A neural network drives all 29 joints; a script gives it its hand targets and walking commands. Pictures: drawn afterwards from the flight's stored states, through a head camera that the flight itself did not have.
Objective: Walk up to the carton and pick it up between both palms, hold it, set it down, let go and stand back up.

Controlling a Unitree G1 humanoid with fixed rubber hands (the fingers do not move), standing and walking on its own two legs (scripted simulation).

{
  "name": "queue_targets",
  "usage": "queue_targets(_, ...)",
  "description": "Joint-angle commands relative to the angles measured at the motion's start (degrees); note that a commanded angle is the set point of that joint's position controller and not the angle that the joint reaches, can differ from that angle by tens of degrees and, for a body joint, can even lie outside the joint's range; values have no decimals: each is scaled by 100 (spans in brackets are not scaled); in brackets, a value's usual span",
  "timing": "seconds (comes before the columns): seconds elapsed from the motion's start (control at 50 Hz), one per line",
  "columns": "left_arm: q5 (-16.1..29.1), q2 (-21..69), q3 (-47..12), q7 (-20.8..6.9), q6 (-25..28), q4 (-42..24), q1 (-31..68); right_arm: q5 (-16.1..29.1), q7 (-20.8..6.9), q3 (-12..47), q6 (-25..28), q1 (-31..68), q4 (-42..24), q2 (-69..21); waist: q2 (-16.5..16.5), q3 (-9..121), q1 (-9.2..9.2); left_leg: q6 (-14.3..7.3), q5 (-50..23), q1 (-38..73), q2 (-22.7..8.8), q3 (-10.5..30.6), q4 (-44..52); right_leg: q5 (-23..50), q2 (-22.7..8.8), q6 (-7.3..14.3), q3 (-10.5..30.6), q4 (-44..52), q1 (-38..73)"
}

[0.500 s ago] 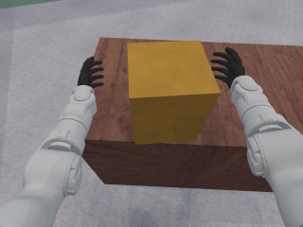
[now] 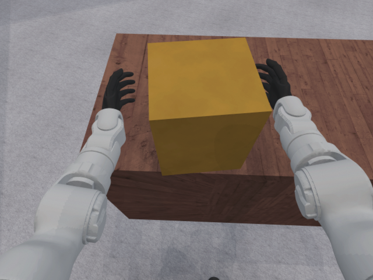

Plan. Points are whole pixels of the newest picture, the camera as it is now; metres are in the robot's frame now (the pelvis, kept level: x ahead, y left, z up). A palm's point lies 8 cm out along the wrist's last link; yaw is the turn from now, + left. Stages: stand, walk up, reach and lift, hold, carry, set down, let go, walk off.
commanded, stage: reach and lift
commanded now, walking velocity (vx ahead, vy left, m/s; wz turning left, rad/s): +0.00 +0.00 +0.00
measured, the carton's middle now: (199, 113) +0.48 +0.01 +0.03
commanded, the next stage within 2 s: none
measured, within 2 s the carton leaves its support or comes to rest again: neither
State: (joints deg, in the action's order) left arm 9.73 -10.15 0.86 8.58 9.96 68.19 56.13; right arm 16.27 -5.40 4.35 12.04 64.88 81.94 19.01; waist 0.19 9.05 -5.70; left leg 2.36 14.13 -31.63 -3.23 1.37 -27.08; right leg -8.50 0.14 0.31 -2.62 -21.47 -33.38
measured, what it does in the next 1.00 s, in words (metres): stands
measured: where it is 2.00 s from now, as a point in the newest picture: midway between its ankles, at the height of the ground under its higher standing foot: outside the picture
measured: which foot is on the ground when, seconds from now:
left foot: down 0.00-1.00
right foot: down 0.00-1.00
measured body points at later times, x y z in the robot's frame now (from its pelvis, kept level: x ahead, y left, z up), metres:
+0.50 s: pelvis +0.00 +0.00 +0.00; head +0.10 +0.00 +0.44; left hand +0.46 +0.17 +0.06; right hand +0.50 -0.14 +0.08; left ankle -0.06 +0.15 -0.73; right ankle +0.00 -0.12 -0.74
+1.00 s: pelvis +0.00 -0.01 +0.00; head +0.10 -0.01 +0.44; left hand +0.45 +0.17 +0.06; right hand +0.49 -0.14 +0.08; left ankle -0.06 +0.14 -0.74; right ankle +0.00 -0.12 -0.74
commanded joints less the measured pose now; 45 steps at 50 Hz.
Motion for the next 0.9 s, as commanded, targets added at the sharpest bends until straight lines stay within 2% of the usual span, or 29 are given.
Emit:
queue_targets(0.0, -221, 171, 473, -89, 429, -236, 2475, -347, 251, -667, 308, 2297, -825, 371, -195, 4389, -1, 248, -3199, -48, 224, -551, -150, 2866, 182, -20, -13, -631, 2153)
queue_targets(0.06, -423, 186, 676, -43, 434, -143, 2463, -513, 357, -813, 289, 2267, -730, 236, -179, 4308, 13, 261, -3120, -242, 257, -570, -109, 3043, 160, -40, 8, -697, 2400)
queue_targets(0.08, -513, 165, 787, -46, 424, -117, 2435, -582, 370, -818, 279, 2247, -806, 199, -216, 4243, -68, 245, -3041, -282, 267, -626, -71, 2999, 156, -64, 16, -689, 2442)
queue_targets(0.1, -541, 244, 799, -38, 404, -173, 2483, -601, 374, -904, 268, 2302, -841, 168, -260, 4201, 1, 223, -3030, -270, 264, -611, -36, 2985, 159, -50, -3, -657, 2446)
queue_targets(0.12, -626, 253, 884, -25, 382, -167, 2472, -670, 380, -932, 231, 2245, -765, 25, -295, 4047, -70, 221, -3011, -274, 267, -636, -15, 2952, 153, -68, 3, -658, 2452)
queue_targets(0.16, -711, 452, 847, -26, 368, -317, 2475, -750, 381, -1048, 252, 2265, -833, -80, -117, 4091, -13, 261, -3172, -54, 253, -614, -12, 2879, 196, -34, -43, -589, 2417)
queue_targets(0.18, -748, 475, 901, -5, 358, -398, 2478, -813, 382, -1138, 254, 2278, -853, -22, -159, 4140, -10, 263, -3241, 45, 239, -611, -45, 2872, 202, -38, -52, -598, 2318)
queue_targets(0.22, -810, 664, 884, 7, 335, -455, 2460, -861, 366, -1174, 238, 2222, -767, -172, -22, 4086, -45, 291, -3421, 244, 218, -614, -65, 2764, 207, -7, -74, -522, 2217)
queue_targets(0.24, -818, 697, 888, 30, 343, -609, 2526, -905, 350, -1257, 246, 2230, -801, -200, -26, 4127, -5, 297, -3517, 406, 225, -612, -51, 2766, 235, 20, -88, -450, 2153)
queue_targets(0.36, -1121, 863, 1142, 48, 345, -747, 2524, -1315, 307, -1617, 284, 2162, -895, -475, 5, 4149, -52, 310, -3722, 724, 202, -628, -58, 2719, 263, 3, -117, -352, 2110)
queue_targets(0.4, -1267, 900, 1304, 46, 332, -814, 2496, -1419, 286, -1638, 285, 2134, -850, -556, -40, 4058, -98, 285, -3702, 626, 208, -659, -34, 2882, 237, -3, -113, -377, 2302)
queue_targets(0.42, -1329, 947, 1393, 19, 353, -791, 2585, -1513, 257, -1704, 292, 2269, -952, -712, -215, 4035, -137, 231, -3474, 441, 233, -706, 32, 2900, 210, -20, -74, -393, 2512)
queue_targets(0.44, -1390, 1005, 1456, 9, 383, -951, 2556, -1635, 259, -1788, 320, 2165, -1073, -815, -253, 4169, -106, 228, -3555, 459, 246, -733, 56, 3115, 208, -49, -91, -417, 2684)
queue_targets(0.5, -1661, 1045, 1644, 2, 387, -1065, 2506, -1906, 256, -2014, 367, 2135, -1131, -959, -158, 4120, -146, 226, -3513, 439, 248, -791, 134, 3288, 175, -53, -76, -434, 2962)
queue_targets(0.52, -1728, 1223, 1697, -33, 355, -1009, 2516, -1988, 225, -2081, 371, 2158, -1112, -1102, -234, 3999, -115, 196, -3504, 472, 263, -775, 148, 3284, 165, -56, -89, -416, 2975)
queue_targets(0.54, -1810, 1394, 1774, -82, 353, -1019, 2554, -2157, 170, -2142, 368, 2239, -1167, -1342, -283, 4010, -186, 183, -3496, 454, 256, -810, 177, 3289, 147, -70, -91, -413, 3051)
queue_targets(0.56, -1913, 1636, 1808, -157, 325, -944, 2621, -2284, 108, -2240, 355, 2245, -1210, -1671, -311, 3903, -102, 152, -3286, 437, 282, -818, 254, 3243, 122, -75, -89, -359, 3113)
queue_targets(0.58, -2029, 1790, 1898, -225, 337, -985, 2613, -2471, 48, -2346, 369, 2190, -1246, -1920, -363, 3911, -97, 114, -3114, 367, 296, -841, 297, 3226, 112, -98, -81, -375, 3188)
queue_targets(0.68, -2710, 3115, 2130, -660, 166, -964, 2498, -3569, -352, -2817, 408, 1931, -1121, -3543, -229, 3479, 17, 116, -3447, 730, 238, -872, 398, 3584, 48, -110, -191, -336, 3388)
queue_targets(0.78, -3045, 3307, 2298, -800, 102, -903, 2211, -4204, -459, -3115, 464, 1533, -1029, -3784, -279, 3235, 71, 49, -3248, 760, 241, -936, 552, 3725, -27, -166, -232, -415, 3622)
queue_targets(0.88, -3124, 3363, 2385, -816, 65, -929, 2165, -4377, -463, -3114, 441, 1438, -1045, -3922, -359, 3079, 140, -22, -3253, 808, 243, -913, 592, 3825, -48, -182, -241, -425, 3733)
